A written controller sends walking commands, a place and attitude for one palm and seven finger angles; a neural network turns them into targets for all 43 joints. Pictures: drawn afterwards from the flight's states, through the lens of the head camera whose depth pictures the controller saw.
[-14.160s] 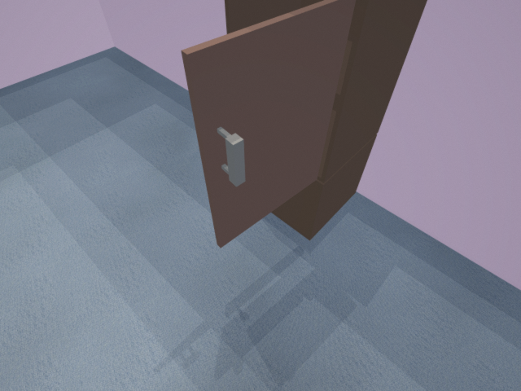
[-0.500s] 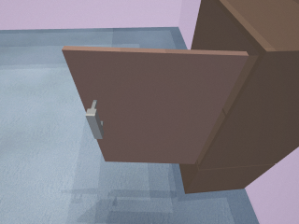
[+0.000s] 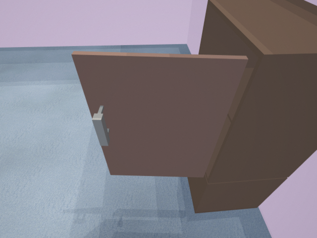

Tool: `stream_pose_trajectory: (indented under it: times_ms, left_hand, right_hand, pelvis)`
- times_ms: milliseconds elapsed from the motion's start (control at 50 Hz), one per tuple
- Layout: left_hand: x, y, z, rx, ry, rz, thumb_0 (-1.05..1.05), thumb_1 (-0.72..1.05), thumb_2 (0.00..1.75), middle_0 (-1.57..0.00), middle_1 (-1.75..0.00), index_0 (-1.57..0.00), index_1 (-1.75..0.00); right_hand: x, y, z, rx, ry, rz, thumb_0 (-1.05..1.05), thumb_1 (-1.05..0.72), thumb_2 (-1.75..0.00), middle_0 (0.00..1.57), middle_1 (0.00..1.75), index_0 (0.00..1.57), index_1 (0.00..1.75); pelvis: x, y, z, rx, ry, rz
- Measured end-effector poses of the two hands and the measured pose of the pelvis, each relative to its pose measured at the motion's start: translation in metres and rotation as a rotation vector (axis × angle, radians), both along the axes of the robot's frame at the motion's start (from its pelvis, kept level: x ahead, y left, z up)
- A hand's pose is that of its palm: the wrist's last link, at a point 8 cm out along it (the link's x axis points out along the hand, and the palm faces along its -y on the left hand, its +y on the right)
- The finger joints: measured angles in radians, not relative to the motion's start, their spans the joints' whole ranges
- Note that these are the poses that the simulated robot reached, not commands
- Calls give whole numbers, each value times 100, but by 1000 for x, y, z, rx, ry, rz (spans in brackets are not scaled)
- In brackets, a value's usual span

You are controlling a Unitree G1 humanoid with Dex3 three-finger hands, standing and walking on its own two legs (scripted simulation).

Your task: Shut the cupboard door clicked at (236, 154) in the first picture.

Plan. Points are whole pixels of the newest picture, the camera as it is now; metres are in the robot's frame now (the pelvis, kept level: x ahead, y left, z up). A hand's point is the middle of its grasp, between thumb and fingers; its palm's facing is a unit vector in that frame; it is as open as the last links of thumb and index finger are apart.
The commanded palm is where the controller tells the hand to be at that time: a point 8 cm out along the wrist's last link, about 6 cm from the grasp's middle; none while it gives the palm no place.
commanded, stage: come to a stop and stand still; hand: left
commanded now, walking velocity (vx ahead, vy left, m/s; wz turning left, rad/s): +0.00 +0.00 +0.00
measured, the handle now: (103, 125) +0.43 +0.20 +0.03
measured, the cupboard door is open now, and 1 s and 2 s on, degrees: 84 84 84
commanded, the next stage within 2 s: look again from close up in 0.60 s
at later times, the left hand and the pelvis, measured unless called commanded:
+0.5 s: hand out of the picture +0.02 +0.16 -0.17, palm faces +0.03 -0.98 -0.18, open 7.4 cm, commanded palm none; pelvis +0.03 +0.00 +0.01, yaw +0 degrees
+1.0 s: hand out of the picture +0.02 +0.16 -0.16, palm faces +0.03 -0.98 -0.19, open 7.4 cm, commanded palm none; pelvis +0.03 -0.01 +0.01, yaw +0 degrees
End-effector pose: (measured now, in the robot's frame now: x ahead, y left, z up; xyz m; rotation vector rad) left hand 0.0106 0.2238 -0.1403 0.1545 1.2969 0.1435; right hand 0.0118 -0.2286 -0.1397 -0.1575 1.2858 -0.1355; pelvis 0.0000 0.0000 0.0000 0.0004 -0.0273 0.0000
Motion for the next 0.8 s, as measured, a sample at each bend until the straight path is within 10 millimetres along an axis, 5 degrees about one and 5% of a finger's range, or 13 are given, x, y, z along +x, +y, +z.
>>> stream_pose_trajectory:
  times_ms: [180,560,800]
  left_hand:
    - [-7,-1,3,-3,89,29,0,90,90,-20,-30,-20,-30]
    - [11,-14,4,-19,105,28,1,91,90,-20,-30,-20,-30]
    - [15,-13,7,-6,92,29,0,91,90,-20,-30,-19,-30]
  right_hand:
    - [-26,14,2,21,149,-14,0,-91,-89,20,30,20,30]
    - [27,4,5,-8,81,-4,1,-93,-89,20,30,20,30]
    - [33,-2,7,-9,72,7,0,-93,-89,20,30,20,30]
  pelvis:
    - [16,1,6,6,23,5]
    - [33,-3,11,9,13,-1]
    - [33,-7,13,11,11,0]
